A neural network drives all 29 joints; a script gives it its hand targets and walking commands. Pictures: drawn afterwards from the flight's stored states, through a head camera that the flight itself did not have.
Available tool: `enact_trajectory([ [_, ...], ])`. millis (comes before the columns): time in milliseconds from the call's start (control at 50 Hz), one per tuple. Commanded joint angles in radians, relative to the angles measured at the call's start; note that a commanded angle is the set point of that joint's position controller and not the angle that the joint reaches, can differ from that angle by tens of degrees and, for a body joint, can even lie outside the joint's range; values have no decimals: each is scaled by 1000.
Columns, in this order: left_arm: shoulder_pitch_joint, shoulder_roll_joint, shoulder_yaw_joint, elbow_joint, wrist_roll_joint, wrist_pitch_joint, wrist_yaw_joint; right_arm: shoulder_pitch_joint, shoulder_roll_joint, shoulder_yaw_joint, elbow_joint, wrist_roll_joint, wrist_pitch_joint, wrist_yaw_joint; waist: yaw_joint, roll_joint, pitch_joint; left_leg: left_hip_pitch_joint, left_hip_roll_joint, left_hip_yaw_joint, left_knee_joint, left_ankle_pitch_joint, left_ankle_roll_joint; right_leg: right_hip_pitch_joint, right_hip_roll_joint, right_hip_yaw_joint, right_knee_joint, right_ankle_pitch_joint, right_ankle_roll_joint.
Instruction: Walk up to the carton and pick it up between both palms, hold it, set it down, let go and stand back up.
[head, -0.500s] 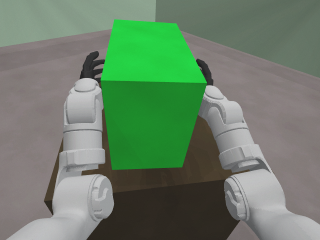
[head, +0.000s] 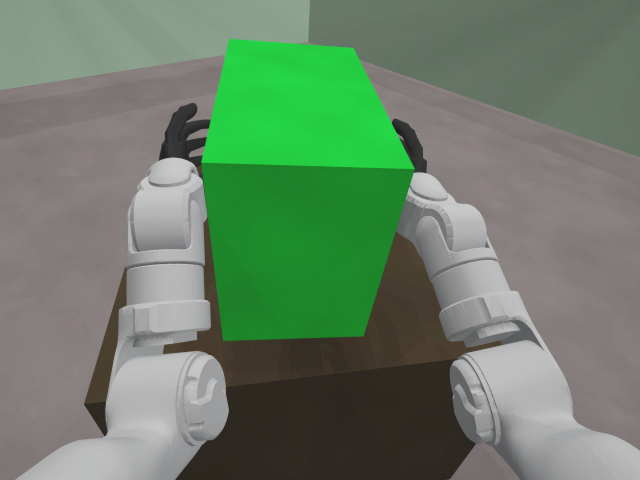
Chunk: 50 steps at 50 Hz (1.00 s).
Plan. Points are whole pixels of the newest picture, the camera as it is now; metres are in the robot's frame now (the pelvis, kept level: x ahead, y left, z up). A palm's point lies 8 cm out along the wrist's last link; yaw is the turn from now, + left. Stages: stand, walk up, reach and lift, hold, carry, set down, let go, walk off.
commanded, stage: hold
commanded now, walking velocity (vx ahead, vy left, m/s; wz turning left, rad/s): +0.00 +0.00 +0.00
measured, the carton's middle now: (293, 181) +0.42 +0.01 +0.21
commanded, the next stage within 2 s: none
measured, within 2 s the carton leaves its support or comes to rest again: neither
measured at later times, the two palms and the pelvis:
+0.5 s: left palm (178, 168) +0.37 +0.14 +0.25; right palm (408, 183) +0.36 -0.13 +0.24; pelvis +0.00 +0.00 +0.00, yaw +0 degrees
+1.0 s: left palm (180, 166) +0.37 +0.13 +0.26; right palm (411, 182) +0.36 -0.13 +0.24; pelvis -0.01 +0.00 +0.00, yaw +0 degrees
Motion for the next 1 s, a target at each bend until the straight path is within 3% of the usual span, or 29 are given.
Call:
enact_trajectory([
  [0,-796,-622,-548,-144,-195,-77,-163,-952,691,337,-389,132,-54,88,-16,77,-468,179,-96,13,-17,301,-49,86,85,36,-18,242,52],
  [60,-790,-621,-510,-79,-164,-68,-171,-944,687,301,-336,108,-51,97,-7,82,-383,143,-90,15,-44,233,-41,60,86,31,-30,149,47],
  [120,-793,-612,-518,-92,-164,-67,-169,-933,671,295,-317,104,-51,99,-13,79,-400,162,-87,9,-43,246,-46,58,85,32,-30,166,43],
  [180,-801,-638,-539,-133,-186,-73,-165,-952,678,319,-369,123,-61,100,-18,90,-454,194,-86,8,-21,333,-57,80,96,24,-16,222,43],
  [220,-800,-641,-549,-131,-196,-74,-161,-983,676,322,-413,125,-68,98,-16,79,-485,196,-86,8,-14,324,-60,80,95,27,-16,211,41],
  [300,-810,-650,-566,-135,-202,-76,-156,-967,673,312,-393,113,-69,100,-28,92,-477,202,-85,5,-19,299,-57,50,94,28,-27,182,39],
  [340,-788,-639,-537,-87,-182,-70,-159,-967,666,297,-375,96,-65,104,-18,80,-430,178,-84,10,-32,268,-52,36,92,30,-34,151,41],
  [400,-773,-632,-535,-91,-179,-69,-159,-961,673,312,-378,105,-67,104,-6,66,-443,177,-83,10,-39,257,-46,60,91,26,-28,170,44],
  [440,-790,-623,-529,-100,-173,-73,-158,-958,678,308,-359,100,-64,104,-16,69,-442,170,-86,12,-33,266,-44,77,88,28,-24,186,44],
  [480,-775,-624,-516,-94,-176,-70,-160,-971,680,325,-366,115,-62,101,1,59,-437,167,-92,9,-28,288,-42,81,84,33,-21,219,49],
  [520,-769,-617,-502,-74,-163,-65,-169,-964,672,315,-345,112,-59,96,-7,54,-419,163,-93,17,-34,264,-43,81,84,37,-22,204,53],
  [560,-772,-617,-512,-81,-162,-63,-170,-956,666,316,-338,109,-59,96,-13,84,-409,168,-95,20,-39,261,-44,78,83,39,-29,201,49],
  [620,-808,-626,-528,-108,-182,-71,-170,-970,690,312,-354,117,-61,99,-17,71,-446,156,-94,17,-36,257,-47,84,87,35,-21,186,48],
  [700,-825,-626,-521,-94,-186,-81,-160,-1003,692,317,-360,116,-69,104,-1,62,-458,165,-90,11,-31,265,-40,51,90,31,-20,180,50],
  [760,-812,-644,-540,-99,-198,-80,-158,-995,680,306,-386,111,-71,102,-20,64,-478,194,-86,11,-22,276,-48,47,93,27,-22,178,45],
  [820,-830,-636,-517,-56,-186,-79,-161,-980,678,275,-319,94,-64,106,-18,79,-420,157,-82,14,-42,209,-46,29,92,26,-36,101,41],
  [860,-838,-645,-526,-60,-188,-82,-159,-1001,687,276,-331,88,-68,111,-15,86,-431,140,-88,15,-52,184,-41,30,85,32,-39,84,40],
  [900,-859,-626,-501,-29,-184,-86,-158,-1019,693,264,-310,83,-66,116,-10,63,-417,112,-86,13,-64,135,-26,21,80,36,-41,55,45],
  [980,-819,-625,-499,-21,-181,-87,-160,-1016,692,296,-334,101,-68,109,-3,63,-471,126,-92,15,-46,191,-24,74,76,42,-23,141,53],
])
